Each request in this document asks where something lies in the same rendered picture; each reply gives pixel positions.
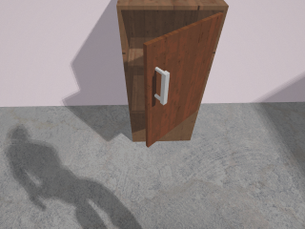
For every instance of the handle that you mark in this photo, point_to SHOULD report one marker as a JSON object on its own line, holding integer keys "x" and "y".
{"x": 165, "y": 79}

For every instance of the cupboard door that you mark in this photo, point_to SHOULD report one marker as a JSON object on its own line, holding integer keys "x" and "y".
{"x": 186, "y": 54}

